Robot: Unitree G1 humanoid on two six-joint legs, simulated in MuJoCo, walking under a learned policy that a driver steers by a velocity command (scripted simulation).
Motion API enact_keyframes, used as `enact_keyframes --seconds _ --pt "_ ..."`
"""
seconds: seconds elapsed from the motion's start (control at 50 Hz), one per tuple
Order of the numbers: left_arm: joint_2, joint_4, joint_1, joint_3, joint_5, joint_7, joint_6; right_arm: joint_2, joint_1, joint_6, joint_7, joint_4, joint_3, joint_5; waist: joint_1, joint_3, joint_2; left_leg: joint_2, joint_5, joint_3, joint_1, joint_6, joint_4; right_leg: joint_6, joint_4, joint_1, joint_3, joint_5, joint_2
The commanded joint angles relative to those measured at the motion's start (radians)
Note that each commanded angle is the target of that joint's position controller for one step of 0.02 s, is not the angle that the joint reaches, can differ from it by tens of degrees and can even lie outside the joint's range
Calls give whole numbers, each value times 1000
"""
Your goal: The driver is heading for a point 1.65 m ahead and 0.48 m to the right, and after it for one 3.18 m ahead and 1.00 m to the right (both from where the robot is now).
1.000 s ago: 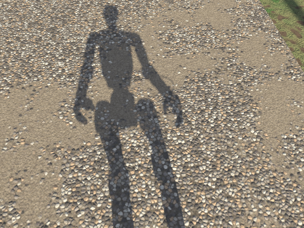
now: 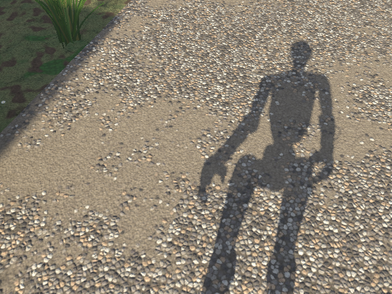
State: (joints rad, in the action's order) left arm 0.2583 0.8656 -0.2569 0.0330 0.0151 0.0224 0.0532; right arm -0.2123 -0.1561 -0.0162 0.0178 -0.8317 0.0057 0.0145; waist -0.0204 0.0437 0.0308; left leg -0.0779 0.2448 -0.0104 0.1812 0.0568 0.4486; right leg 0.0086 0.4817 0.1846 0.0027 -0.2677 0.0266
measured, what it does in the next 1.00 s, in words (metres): stands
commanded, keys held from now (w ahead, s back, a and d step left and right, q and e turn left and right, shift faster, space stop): no key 1.00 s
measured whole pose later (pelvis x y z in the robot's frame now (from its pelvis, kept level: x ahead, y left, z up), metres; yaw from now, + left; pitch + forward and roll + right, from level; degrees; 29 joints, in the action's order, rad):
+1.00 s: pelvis +0.00 -0.03 +0.01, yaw +0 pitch -1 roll +0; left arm 0.15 1.14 -0.29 -0.01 0.01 0.04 -0.01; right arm -0.16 -0.27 0.00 0.04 -1.18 0.01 0.01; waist 0.00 0.03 -0.01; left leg -0.02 0.21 -0.03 0.15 0.00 0.38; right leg -0.04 0.39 0.14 -0.01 -0.23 -0.04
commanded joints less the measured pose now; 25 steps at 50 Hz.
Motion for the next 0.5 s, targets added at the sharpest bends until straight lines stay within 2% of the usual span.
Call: enact_keyframes --seconds 0.02,0.04,0.06,0.1,0.14,0.22,0.5 --pt "126 -17 -50 14 19 12 -41 -117 -29 17 2 21 -29 -1 31 -62 -4 158 -110 -157 96 23 -78 -34 -148 -174 144 301 140" --pt "137 -4 13 18 -4 3 -44 -97 -52 9 -1 -7 -26 -6 60 -23 96 102 -60 -110 4 9 -130 -66 -143 -21 153 232 139" --pt "92 -5 35 8 -3 -5 -50 -124 -38 6 2 -32 -30 -1 38 -5 65 110 -85 -113 -52 1 -123 -57 -165 21 139 164 117" --pt "85 23 13 4 -1 -4 -56 -140 -35 9 2 -60 -38 -4 24 -7 49 127 -134 -120 -70 6 -112 -40 -175 9 105 145 81" --pt "80 52 -6 3 -6 3 -59 -128 -46 12 2 -89 -36 -3 21 -8 33 135 -141 -124 -47 4 -123 -41 -174 -24 98 145 74" --pt "68 88 -4 -1 -4 6 -58 -113 -61 15 9 -148 -31 -5 15 3 -12 132 -121 -120 -22 -9 -145 -52 -177 -40 99 123 76" --pt "33 194 -20 -20 -6 11 -61 -86 -127 14 20 -276 -13 -5 22 14 -25 142 -132 -111 -23 -19 -141 -62 -186 -21 99 115 65"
